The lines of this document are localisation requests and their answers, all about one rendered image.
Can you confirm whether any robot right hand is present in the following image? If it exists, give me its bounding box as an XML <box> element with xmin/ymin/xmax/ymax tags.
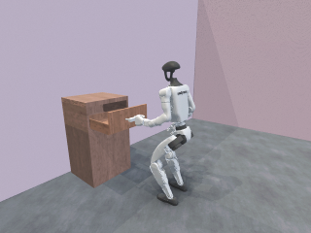
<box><xmin>167</xmin><ymin>122</ymin><xmax>176</xmax><ymax>135</ymax></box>

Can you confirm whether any drawer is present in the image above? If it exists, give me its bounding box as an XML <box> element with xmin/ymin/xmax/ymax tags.
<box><xmin>88</xmin><ymin>104</ymin><xmax>147</xmax><ymax>136</ymax></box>

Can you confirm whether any robot left upper arm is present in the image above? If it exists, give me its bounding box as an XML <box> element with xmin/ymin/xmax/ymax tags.
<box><xmin>158</xmin><ymin>86</ymin><xmax>172</xmax><ymax>122</ymax></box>

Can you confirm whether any left robot thigh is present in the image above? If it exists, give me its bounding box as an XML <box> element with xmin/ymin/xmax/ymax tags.
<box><xmin>151</xmin><ymin>135</ymin><xmax>184</xmax><ymax>170</ymax></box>

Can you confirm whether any robot head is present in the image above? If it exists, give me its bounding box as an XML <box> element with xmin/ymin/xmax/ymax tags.
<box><xmin>161</xmin><ymin>61</ymin><xmax>183</xmax><ymax>86</ymax></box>

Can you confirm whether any handle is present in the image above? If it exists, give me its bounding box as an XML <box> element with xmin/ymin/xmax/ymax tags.
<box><xmin>125</xmin><ymin>116</ymin><xmax>135</xmax><ymax>122</ymax></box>

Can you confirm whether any robot left hand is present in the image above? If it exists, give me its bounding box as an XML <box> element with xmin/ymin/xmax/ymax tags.
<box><xmin>135</xmin><ymin>115</ymin><xmax>145</xmax><ymax>126</ymax></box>

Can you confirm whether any left robot forearm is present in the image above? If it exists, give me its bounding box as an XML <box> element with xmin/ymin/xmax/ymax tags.
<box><xmin>141</xmin><ymin>114</ymin><xmax>167</xmax><ymax>128</ymax></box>

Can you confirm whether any cabinet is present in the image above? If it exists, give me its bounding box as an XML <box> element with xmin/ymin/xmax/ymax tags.
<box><xmin>61</xmin><ymin>92</ymin><xmax>131</xmax><ymax>188</ymax></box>

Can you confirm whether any robot right upper arm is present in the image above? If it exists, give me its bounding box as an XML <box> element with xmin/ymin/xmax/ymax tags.
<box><xmin>184</xmin><ymin>84</ymin><xmax>195</xmax><ymax>113</ymax></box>

